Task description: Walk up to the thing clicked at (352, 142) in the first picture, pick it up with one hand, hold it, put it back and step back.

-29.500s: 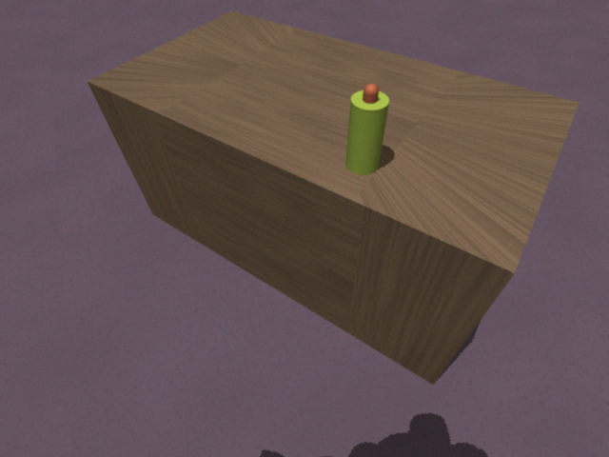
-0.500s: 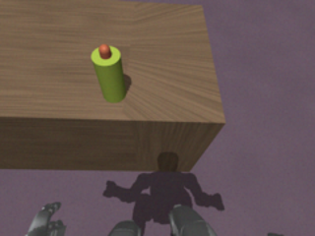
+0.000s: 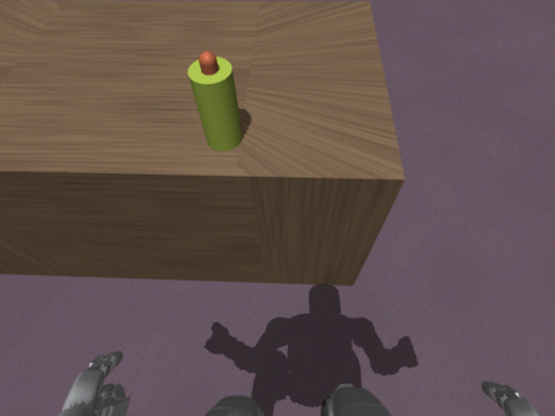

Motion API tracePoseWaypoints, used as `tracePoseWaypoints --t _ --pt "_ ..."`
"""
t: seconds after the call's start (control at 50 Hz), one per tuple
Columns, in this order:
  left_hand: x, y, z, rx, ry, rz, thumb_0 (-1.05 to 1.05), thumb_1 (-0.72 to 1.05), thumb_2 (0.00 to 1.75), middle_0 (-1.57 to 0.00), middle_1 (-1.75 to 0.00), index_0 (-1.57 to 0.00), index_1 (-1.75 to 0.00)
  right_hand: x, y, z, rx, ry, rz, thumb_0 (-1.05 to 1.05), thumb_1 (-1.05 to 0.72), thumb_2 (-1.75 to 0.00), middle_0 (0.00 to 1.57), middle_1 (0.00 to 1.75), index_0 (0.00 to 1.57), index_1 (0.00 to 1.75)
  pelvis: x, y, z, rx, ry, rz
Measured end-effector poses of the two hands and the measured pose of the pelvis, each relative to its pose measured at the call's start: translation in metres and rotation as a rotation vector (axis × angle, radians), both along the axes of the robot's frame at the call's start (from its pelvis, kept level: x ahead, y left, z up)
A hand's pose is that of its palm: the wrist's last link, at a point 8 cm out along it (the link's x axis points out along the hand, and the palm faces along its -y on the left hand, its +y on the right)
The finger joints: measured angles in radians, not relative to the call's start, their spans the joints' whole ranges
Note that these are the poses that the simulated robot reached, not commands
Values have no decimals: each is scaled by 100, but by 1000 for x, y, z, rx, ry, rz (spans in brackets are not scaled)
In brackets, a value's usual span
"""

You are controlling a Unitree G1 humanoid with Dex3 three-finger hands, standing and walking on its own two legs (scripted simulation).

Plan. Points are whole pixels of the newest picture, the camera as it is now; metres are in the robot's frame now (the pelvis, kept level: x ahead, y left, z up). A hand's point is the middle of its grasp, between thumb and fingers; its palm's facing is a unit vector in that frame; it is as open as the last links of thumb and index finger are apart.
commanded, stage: step back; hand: left
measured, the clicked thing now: (216, 100) +0.66 +0.16 +0.00
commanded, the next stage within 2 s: none
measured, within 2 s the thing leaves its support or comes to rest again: neither
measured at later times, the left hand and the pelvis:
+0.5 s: hand out of the picture -0.08 +0.24 -0.14, palm faces -0.07 -0.91 -0.40, open 7.4 cm; pelvis -0.15 -0.03 +0.00, yaw -4 degrees
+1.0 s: hand out of the picture -0.20 +0.23 -0.14, palm faces -0.06 -0.92 -0.39, open 7.4 cm; pelvis -0.31 -0.04 +0.00, yaw -3 degrees
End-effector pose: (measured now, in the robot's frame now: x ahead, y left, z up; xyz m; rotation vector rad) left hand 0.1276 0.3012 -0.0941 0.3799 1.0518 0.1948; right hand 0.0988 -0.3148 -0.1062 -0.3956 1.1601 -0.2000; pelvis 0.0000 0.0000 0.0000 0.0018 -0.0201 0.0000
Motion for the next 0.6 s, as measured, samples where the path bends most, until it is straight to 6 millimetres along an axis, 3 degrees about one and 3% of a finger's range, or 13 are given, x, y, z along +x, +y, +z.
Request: tracePoseWaypoints --t 0.12,0.26,0.4,0.48,0.6 --pt "-38 14 -12 -20 40 31 1 91 90 -20 -29 -20 -30 -36 14 14 -6 -7 12 0 -90 -89 20 30 20 30 -33 6 3 -11 -22 -7" --pt "-101 12 -13 -22 121 29 1 91 90 -20 -29 -20 -30 -67 7 28 -20 -53 -3 0 -90 -89 20 30 20 30 -70 -2 9 -26 -8 -50" --pt "-164 -7 -18 16 179 10 1 91 90 -20 -29 -20 -30 -104 -24 7 -5 -102 -20 0 -90 -89 20 30 20 30 -119 -22 -6 -27 -13 -83" --pt "-200 -21 -6 14 180 19 1 91 89 -20 -29 -20 -30 -137 -33 1 13 -64 -61 0 -90 -89 20 30 20 30 -141 -28 -1 -4 -19 -74" --pt "-218 -23 7 38 129 21 1 90 89 -21 -30 -21 -30 -191 -31 -2 24 3 -51 0 -90 -89 20 30 20 30 -173 -28 7 20 -5 -42"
